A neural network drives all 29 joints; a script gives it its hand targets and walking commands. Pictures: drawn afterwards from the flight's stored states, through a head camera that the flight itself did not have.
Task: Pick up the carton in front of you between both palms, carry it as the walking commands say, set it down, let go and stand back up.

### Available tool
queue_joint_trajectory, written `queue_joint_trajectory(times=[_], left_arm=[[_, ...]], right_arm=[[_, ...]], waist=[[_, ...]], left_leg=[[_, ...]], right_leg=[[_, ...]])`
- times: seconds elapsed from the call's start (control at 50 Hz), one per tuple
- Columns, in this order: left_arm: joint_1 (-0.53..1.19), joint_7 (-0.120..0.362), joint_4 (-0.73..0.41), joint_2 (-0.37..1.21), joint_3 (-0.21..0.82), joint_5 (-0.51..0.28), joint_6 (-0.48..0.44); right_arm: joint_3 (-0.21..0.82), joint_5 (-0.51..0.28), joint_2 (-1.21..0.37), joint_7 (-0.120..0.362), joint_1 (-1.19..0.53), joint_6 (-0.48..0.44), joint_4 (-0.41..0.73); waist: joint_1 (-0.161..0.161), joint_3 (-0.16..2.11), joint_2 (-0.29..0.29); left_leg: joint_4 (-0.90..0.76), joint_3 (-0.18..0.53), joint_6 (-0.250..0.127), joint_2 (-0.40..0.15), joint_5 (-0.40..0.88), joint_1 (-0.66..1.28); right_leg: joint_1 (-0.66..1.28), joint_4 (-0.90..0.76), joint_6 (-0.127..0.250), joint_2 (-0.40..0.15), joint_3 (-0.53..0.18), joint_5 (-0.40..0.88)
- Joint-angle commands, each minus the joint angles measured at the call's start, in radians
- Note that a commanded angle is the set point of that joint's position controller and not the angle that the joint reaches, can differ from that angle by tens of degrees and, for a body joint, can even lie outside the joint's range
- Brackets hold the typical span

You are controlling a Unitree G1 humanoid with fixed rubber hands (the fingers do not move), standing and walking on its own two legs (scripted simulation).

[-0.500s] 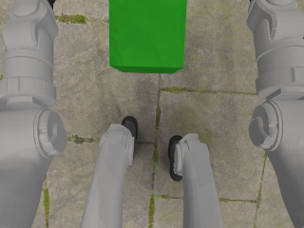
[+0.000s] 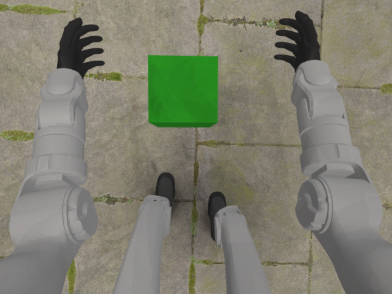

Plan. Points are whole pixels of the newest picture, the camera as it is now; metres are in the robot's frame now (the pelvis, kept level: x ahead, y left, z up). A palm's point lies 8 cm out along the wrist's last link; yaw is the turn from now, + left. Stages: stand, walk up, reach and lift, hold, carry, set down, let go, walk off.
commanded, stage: let go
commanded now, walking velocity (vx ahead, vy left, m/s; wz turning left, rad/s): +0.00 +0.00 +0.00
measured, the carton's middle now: (183, 97) +0.53 +0.07 -0.54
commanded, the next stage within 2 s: stand in 1.24 s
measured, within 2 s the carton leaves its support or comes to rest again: neither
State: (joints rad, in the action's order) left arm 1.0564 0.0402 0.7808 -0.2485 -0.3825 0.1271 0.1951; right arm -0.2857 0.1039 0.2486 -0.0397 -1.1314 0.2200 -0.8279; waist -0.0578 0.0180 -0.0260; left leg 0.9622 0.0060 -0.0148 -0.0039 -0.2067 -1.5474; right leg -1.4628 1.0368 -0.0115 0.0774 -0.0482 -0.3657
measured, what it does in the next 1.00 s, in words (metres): rises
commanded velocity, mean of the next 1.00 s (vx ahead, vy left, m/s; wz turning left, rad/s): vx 0.00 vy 0.00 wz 0.00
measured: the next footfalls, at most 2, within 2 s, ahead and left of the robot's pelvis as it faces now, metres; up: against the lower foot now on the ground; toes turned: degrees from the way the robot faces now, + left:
none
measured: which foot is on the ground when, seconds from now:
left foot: down 0.00-1.00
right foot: down 0.00-1.00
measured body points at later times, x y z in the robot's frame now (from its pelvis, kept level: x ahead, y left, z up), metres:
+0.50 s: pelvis +0.05 +0.01 +0.08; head +0.21 +0.02 +0.50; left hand +0.30 +0.26 -0.02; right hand +0.37 -0.19 -0.02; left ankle +0.09 +0.11 -0.63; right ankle +0.03 -0.12 -0.63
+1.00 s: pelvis +0.08 -0.01 +0.11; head +0.10 +0.00 +0.56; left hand +0.24 +0.23 +0.03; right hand +0.26 -0.24 +0.04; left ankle +0.09 +0.11 -0.63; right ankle +0.03 -0.12 -0.63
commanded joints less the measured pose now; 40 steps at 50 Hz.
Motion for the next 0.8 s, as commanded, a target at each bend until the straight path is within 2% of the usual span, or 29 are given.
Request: queue_joint_trajectory(times=[0.0,0.08,0.2,0.34,0.46,0.62,0.7,0.78], left_arm=[[0.006,0.030,-0.176,-0.136,0.020,0.025,-0.030],[-0.155,0.047,-0.233,-0.112,0.071,-0.001,-0.060],[-0.427,0.059,-0.249,-0.054,0.125,-0.050,-0.108],[-0.715,0.049,-0.302,-0.036,0.196,-0.089,-0.159],[-0.951,0.029,-0.381,-0.036,0.252,-0.115,-0.185],[-1.188,0.021,-0.449,-0.043,0.303,-0.142,-0.199],[-1.242,0.025,-0.461,-0.055,0.317,-0.139,-0.183],[-1.255,0.028,-0.466,-0.069,0.315,-0.132,-0.150]], right_arm=[[-0.004,0.012,0.055,-0.023,-0.024,-0.028,0.208],[0.022,-0.006,0.028,-0.018,0.134,-0.065,0.295],[0.043,-0.006,0.011,0.015,0.402,-0.123,0.295],[0.073,-0.027,0.010,0.041,0.685,-0.178,0.274],[0.117,-0.066,0.016,0.063,0.906,-0.215,0.324],[0.166,-0.082,0.022,0.079,1.148,-0.236,0.403],[0.191,-0.090,0.032,0.084,1.241,-0.223,0.436],[0.211,-0.099,0.036,0.092,1.281,-0.193,0.460]], waist=[[-0.037,1.104,-0.002],[-0.037,1.000,0.023],[-0.007,0.833,0.026],[0.008,0.651,0.044],[0.014,0.475,0.060],[0.029,0.240,0.016],[0.045,0.118,-0.022],[0.051,0.009,-0.026]], left_leg=[[0.004,-0.013,-0.005,0.040,0.533,1.042],[-0.059,0.023,-0.010,0.026,0.575,1.189],[-0.151,0.062,0.004,0.005,0.558,1.317],[-0.253,0.069,0.018,-0.004,0.445,1.371],[-0.349,0.052,0.030,0.006,0.329,1.406],[-0.462,0.026,0.037,0.030,0.269,1.498],[-0.505,0.017,0.035,0.043,0.235,1.577],[-0.528,0.007,0.034,0.051,0.194,1.637]], right_leg=[[0.370,-0.166,-0.043,0.013,0.046,0.400],[0.360,-0.243,-0.035,0.005,0.045,0.344],[0.385,-0.339,-0.022,-0.005,0.044,0.255],[0.541,-0.419,-0.009,-0.018,0.032,0.196],[0.754,-0.492,-0.003,-0.033,0.022,0.170],[1.005,-0.614,-0.002,-0.046,0.016,0.217],[1.053,-0.678,0.005,-0.062,0.011,0.212],[1.061,-0.724,0.014,-0.078,0.005,0.174]])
